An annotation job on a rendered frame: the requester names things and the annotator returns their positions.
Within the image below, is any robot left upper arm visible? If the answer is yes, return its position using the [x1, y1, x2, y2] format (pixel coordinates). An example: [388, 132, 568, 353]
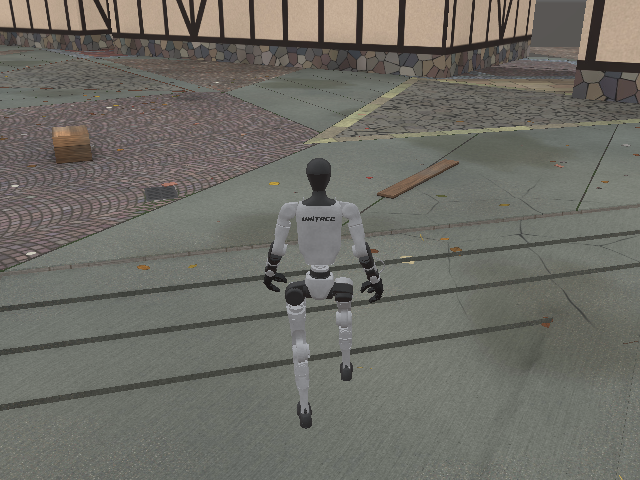
[271, 202, 298, 256]

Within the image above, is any robot left hand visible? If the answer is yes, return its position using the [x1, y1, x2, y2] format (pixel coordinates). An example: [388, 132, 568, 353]
[263, 272, 287, 292]

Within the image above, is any robot right forearm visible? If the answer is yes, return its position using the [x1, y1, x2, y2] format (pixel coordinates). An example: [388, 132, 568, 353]
[359, 242, 380, 284]

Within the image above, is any right robot foot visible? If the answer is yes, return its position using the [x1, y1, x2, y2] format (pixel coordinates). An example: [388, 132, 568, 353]
[340, 362, 353, 381]

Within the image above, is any robot right upper arm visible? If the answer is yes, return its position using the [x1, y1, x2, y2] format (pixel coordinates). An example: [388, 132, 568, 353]
[340, 201, 368, 258]

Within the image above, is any robot left shin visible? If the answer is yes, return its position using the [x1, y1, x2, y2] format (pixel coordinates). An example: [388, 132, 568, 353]
[292, 345, 310, 414]

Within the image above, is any robot left forearm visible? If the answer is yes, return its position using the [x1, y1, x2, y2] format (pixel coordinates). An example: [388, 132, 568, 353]
[265, 241, 282, 277]

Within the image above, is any robot right hand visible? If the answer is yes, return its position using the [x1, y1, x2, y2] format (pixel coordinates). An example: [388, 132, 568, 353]
[360, 278, 384, 303]

